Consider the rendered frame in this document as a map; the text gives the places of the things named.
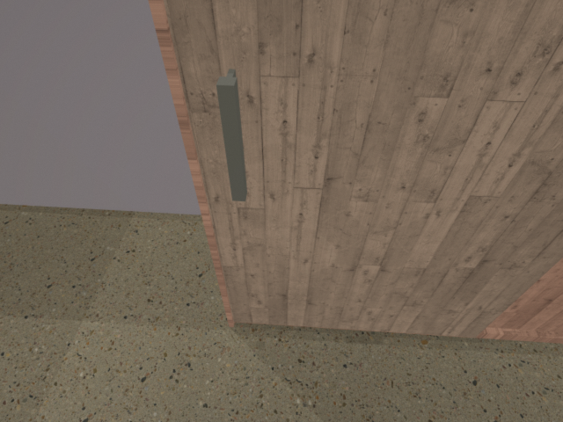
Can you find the handle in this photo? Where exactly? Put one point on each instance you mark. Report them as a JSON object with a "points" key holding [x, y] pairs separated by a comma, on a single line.
{"points": [[227, 92]]}

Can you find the wardrobe door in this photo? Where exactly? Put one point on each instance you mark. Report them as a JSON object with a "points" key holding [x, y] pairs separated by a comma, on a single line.
{"points": [[403, 158], [540, 308]]}

